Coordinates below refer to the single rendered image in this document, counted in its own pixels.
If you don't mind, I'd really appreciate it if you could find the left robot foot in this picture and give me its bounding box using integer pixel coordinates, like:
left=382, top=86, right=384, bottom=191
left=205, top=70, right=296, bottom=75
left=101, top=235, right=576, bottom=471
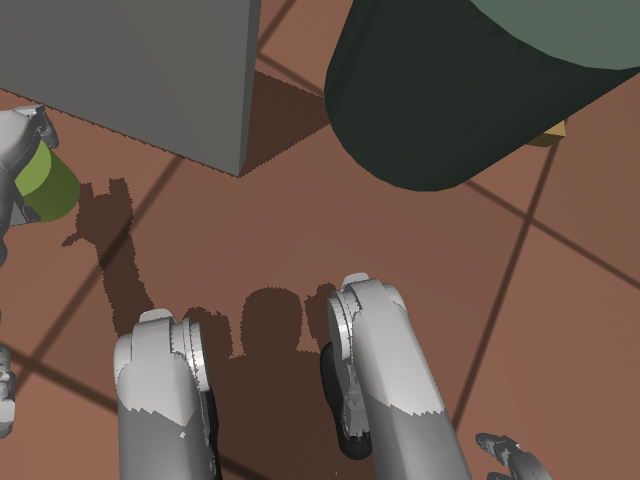
left=205, top=385, right=223, bottom=480

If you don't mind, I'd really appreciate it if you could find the left robot arm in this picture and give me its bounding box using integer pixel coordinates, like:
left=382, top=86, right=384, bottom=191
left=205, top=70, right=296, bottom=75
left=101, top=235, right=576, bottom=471
left=0, top=168, right=17, bottom=439

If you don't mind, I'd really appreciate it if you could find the right robot foot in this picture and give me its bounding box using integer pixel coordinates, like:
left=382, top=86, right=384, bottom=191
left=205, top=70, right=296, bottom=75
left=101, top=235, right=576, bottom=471
left=320, top=342, right=372, bottom=460

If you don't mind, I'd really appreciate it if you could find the left robot hand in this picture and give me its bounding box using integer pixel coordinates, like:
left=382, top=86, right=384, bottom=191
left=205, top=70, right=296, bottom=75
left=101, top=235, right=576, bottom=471
left=0, top=105, right=59, bottom=227

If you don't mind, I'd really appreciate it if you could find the right robot hand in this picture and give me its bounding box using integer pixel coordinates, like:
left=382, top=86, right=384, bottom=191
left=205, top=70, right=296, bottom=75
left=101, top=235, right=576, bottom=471
left=475, top=433, right=553, bottom=480

